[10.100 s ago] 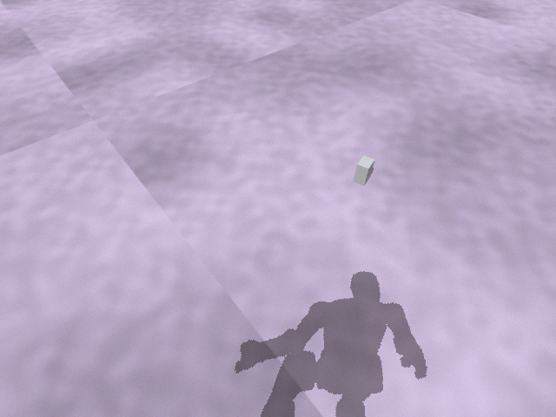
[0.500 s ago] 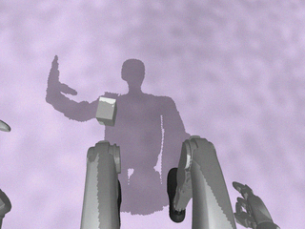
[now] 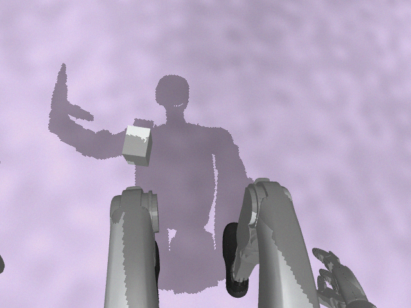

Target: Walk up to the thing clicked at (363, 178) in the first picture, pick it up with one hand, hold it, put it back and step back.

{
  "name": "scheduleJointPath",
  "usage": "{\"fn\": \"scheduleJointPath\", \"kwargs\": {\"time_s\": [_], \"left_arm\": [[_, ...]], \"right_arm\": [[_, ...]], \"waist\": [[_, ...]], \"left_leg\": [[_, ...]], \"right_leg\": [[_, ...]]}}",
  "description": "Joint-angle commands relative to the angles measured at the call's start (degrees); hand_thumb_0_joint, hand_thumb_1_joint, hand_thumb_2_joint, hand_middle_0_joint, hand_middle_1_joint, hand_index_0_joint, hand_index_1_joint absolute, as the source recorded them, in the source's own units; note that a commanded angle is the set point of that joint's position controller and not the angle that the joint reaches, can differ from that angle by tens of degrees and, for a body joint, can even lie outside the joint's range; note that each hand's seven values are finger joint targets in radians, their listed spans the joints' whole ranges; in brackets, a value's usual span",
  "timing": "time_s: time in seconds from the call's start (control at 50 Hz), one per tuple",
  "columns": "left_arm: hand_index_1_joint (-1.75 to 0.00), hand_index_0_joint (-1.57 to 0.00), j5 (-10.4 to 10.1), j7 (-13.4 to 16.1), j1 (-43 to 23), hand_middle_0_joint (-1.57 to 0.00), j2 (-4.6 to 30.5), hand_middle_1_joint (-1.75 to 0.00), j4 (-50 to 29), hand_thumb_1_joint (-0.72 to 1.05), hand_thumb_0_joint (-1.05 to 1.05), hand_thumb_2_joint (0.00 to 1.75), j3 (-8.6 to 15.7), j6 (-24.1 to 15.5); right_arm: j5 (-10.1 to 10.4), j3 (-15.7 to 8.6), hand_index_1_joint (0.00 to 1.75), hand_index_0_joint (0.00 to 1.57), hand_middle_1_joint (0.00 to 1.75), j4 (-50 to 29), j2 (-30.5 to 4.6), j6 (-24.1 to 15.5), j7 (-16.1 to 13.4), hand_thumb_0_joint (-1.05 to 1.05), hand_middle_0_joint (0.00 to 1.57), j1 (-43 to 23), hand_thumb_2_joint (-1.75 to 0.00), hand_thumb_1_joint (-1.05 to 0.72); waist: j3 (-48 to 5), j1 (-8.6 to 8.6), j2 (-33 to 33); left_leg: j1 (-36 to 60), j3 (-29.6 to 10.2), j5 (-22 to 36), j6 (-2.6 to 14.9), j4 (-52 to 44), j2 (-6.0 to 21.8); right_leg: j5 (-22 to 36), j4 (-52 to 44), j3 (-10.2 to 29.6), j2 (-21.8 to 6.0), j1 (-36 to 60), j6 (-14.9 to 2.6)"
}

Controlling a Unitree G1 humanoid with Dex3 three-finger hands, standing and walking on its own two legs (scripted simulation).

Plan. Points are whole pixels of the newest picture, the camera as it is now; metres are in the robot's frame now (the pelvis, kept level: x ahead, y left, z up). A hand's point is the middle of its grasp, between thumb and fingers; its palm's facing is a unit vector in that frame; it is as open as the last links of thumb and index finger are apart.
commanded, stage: go down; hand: left
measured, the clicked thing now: (138, 147) +0.48 +0.16 -0.32
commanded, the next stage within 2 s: approach in 0.16 s
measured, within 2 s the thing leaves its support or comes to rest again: neither
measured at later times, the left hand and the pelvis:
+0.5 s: hand out of the picture +0.43 +0.35 -0.02, palm faces +0.02 -1.00 -0.04, open 17.4 cm; pelvis +0.00 +0.00 -0.02, yaw -1 degrees
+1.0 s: hand (90, 152) +0.43 +0.26 -0.23, palm faces -0.07 -1.00 +0.04, open 17.2 cm; pelvis -0.01 +0.01 -0.08, yaw -7 degrees
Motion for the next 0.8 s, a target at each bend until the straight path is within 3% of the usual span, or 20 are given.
{"fn": "scheduleJointPath", "kwargs": {"time_s": [0.0,0.04,0.08,0.14,0.16,0.22,0.24,0.3,0.32,0.38,0.42,0.44,0.5,0.62,0.68,0.72,0.74,0.76,0.78], "left_arm": [[-0.06,-0.01,-2.0,-0.1,-13.7,-0.01,23.2,-0.06,-10.7,-0.51,0.0,0.12,4.0,-3.8],[-0.06,-0.01,-2.1,-0.4,-12.7,-0.01,21.0,-0.05,-8.1,-0.53,0.0,0.11,3.1,-3.4],[-0.06,-0.01,-2.4,-0.4,-14.1,-0.01,23.2,-0.06,-10.8,-0.53,0.0,0.12,4.5,-3.9],[-0.06,-0.01,-2.2,-0.5,-15.3,-0.02,25.0,-0.06,-11.6,-0.52,0.0,0.11,4.9,-3.8],[-0.06,-0.01,-2.3,-0.6,-15.3,-0.02,23.3,-0.05,-11.3,-0.51,0.0,0.11,4.0,-3.7],[-0.06,-0.01,-2.1,-0.6,-14.2,-0.02,23.3,-0.05,-10.7,-0.53,0.0,0.1,4.1,-3.5],[-0.13,-0.03,-2.0,-0.7,-15.6,-0.06,23.6,-0.1,-12.1,-0.54,0.0,0.11,3.8,-3.6],[-0.08,-0.03,-2.6,-1.0,-14.5,-0.05,21.4,-0.07,-10.2,-0.52,0.0,0.05,3.1,-3.7],[-0.07,-0.04,-3.1,-1.4,-12.7,-0.05,18.5,-0.07,-7.2,-0.53,0.0,0.04,2.3,-4.1],[-0.07,-0.04,-4.8,-2.1,-13.1,-0.04,16.1,-0.07,-4.0,-0.52,0.0,0.04,1.2,-7.4],[-0.07,-0.04,-5.4,-2.1,-15.1,-0.04,17.7,-0.08,-5.6,-0.52,0.0,0.05,1.7,-10.4],[-0.07,-0.04,-5.5,-2.3,-13.1,-0.04,15.2,-0.07,-1.4,-0.51,0.0,0.04,0.2,-11.2],[-0.08,-0.04,-6.1,-1.7,-13.4,-0.03,14.6,-0.09,1.5,-0.55,0.0,0.05,-0.3,-14.6],[-0.09,-0.02,-4.4,1.0,-15.0,-0.02,17.9,-0.09,1.8,-0.52,0.0,0.09,-0.8,-21.1],[-0.09,-0.01,-4.2,2.1,-14.1,-0.03,22.5,-0.08,1.0,-0.49,0.0,0.1,1.8,-24.7],[-0.09,-0.02,-4.4,1.9,-12.6,-0.03,20.8,-0.08,2.9,-0.48,0.0,0.1,0.6,-26.7],[-0.1,-0.02,-4.6,2.1,-14.8,-0.03,22.8,-0.09,0.3,-0.48,0.0,0.11,1.3,-28.0],[-0.1,-0.01,-4.7,2.4,-14.9,-0.03,22.5,-0.09,1.5,-0.46,0.0,0.12,1.4,-28.8],[-0.08,-0.02,-4.7,2.6,-12.1,-0.04,19.7,-0.07,5.2,-0.45,0.0,0.1,-0.1,-29.2]], "right_arm": [[0.4,-4.5,0.3,0.2,0.3,-2.5,-14.1,-1.2,-0.8,0.0,0.2,7.9,-0.9,-0.89],[0.5,-4.5,0.3,0.2,0.3,-2.8,-14.1,-1.2,-0.7,0.0,0.2,7.8,-0.9,-0.9],[0.4,-4.3,0.3,0.2,0.3,-2.6,-14.4,-0.9,-0.7,0.0,0.2,8.1,-0.9,-0.89],[0.3,-4.3,0.3,0.2,0.3,-2.9,-14.3,-0.7,-0.7,0.0,0.2,8.3,-0.9,-0.9],[0.4,-4.3,0.3,0.2,0.3,-3.0,-14.1,-0.7,-0.7,0.0,0.2,8.5,-0.9,-0.89],[0.4,-4.3,0.3,0.2,0.3,-2.8,-14.5,-0.7,-0.6,0.0,0.2,8.7,-0.9,-0.9],[0.3,-4.3,0.3,0.2,0.3,-2.9,-14.7,-0.6,-0.7,0.0,0.2,8.6,-0.91,-0.92],[0.3,-4.1,0.3,0.2,0.3,-2.8,-14.4,-0.5,-0.6,0.0,0.2,8.5,-0.9,-0.9],[0.4,-4.0,0.3,0.2,0.3,-2.8,-14.3,-0.7,-0.4,0.0,0.2,8.0,-0.9,-0.9],[0.0,-2.8,0.3,0.2,0.3,-3.3,-14.4,-1.5,-0.2,0.0,0.2,6.2,-0.89,-0.9],[-0.5,-2.3,0.3,0.2,0.3,-3.5,-14.5,-1.8,0.0,0.0,0.2,5.7,-0.89,-0.9],[-0.6,-1.8,0.3,0.2,0.3,-4.1,-14.7,-2.0,0.2,0.0,0.2,4.7,-0.89,-0.91],[-1.6,-0.5,0.3,0.2,0.3,-4.6,-15.6,-2.1,0.6,0.0,0.2,3.5,-0.89,-0.91],[-4.3,2.4,0.3,0.2,0.3,-5.4,-17.1,-1.3,1.8,0.0,0.2,0.4,-0.9,-0.91],[-5.7,4.1,0.3,0.2,0.3,-5.3,-18.0,-0.4,2.2,0.0,0.2,-1.4,-0.9,-0.91],[-6.5,5.3,0.3,0.2,0.3,-5.5,-18.9,0.3,2.3,0.0,0.2,-3.0,-0.9,-0.92],[-7.1,6.1,0.3,0.2,0.3,-5.2,-19.1,0.5,2.3,0.0,0.2,-3.8,-0.9,-0.91],[-7.6,6.8,0.3,0.2,0.3,-4.7,-19.3,0.8,2.2,0.0,0.2,-3.7,-0.9,-0.91],[-8.0,7.3,0.3,0.2,0.3,-5.0,-19.4,1.0,2.2,0.0,0.2,-5.0,-0.9,-0.92]], "waist": [[-34.7,1.69,15.5],[-33.7,0.62,13.5],[-35.4,1.7,15.5],[-37.1,1.01,15.0],[-36.3,0.73,14.7],[-36.2,1.12,15.5],[-37.0,1.0,16.7],[-34.1,0.16,15.3],[-31.4,-0.76,13.1],[-26.8,-2.44,10.4],[-26.9,-2.55,9.7],[-25.9,-3.2,9.4],[-25.4,-3.85,9.9],[-25.9,-4.54,14.3],[-27.1,-4.12,16.9],[-26.6,-5.26,18.7],[-26.8,-5.58,20.7],[-27.1,-6.32,21.1],[-25.7,-6.99,20.4]], "left_leg": [[25.9,1.8,7.3,1.22,-18.4,-0.7],[25.1,1.5,6.9,1.34,-18.0,-0.8],[26.6,1.5,9.0,1.11,-17.8,-0.7],[26.0,2.1,10.4,1.28,-16.7,-0.8],[25.3,2.0,9.8,1.35,-16.9,-0.9],[26.8,1.6,10.1,1.05,-17.3,-0.8],[28.2,1.3,10.8,0.85,-17.4,-0.6],[25.5,1.4,10.3,1.07,-16.7,-0.7],[23.7,1.2,8.8,1.34,-16.1,-0.7],[19.2,0.8,5.8,1.75,-14.1,-0.6],[17.5,1.1,4.5,1.91,-12.6,-0.6],[17.5,0.5,4.1,1.69,-12.6,-0.4],[17.8,0.1,5.6,1.22,-10.4,-0.2],[17.5,-0.1,4.7,0.78,-7.4,0.2],[19.0,-0.6,7.3,0.28,-5.9,0.6],[21.7,-1.7,9.1,-0.39,-5.4,1.0],[22.5,-2.0,9.9,-0.6,-4.9,1.1],[23.8,-2.4,11.5,-0.83,-3.9,1.2],[23.5,-2.8,11.9,-0.97,-3.4,1.3]], "right_leg": [[4.1,-11.0,-1.7,2.4,16.6,-3.24],[3.8,-11.1,-2.0,2.5,15.8,-3.12],[5.5,-10.3,-1.9,2.4,16.3,-3.31],[6.4,-10.6,-1.6,2.5,18.0,-3.17],[6.0,-10.6,-1.8,2.5,17.9,-3.17],[6.1,-10.2,-2.0,2.5,16.6,-3.39],[6.6,-9.9,-2.1,2.5,16.1,-3.48],[6.3,-10.1,-2.2,2.5,16.0,-3.3],[5.3,-10.3,-2.6,2.7,14.5,-3.14],[3.5,-9.7,-3.0,3.0,13.6,-2.81],[2.6,-9.2,-3.2,3.3,14.2,-2.62],[2.4,-8.3,-3.6,3.4,13.2,-2.66],[3.8,-6.5,-4.4,3.7,12.8,-2.68],[3.8,-4.0,-5.8,4.1,14.4,-2.48],[5.7,-2.0,-6.4,4.5,16.4,-2.43],[7.0,-0.7,-7.5,4.6,15.5,-2.53],[7.6,0.0,-7.7,4.7,15.6,-2.63],[8.8,0.4,-8.0,4.9,15.8,-2.57],[9.1,0.8,-8.5,5.0,15.3,-2.54]]}}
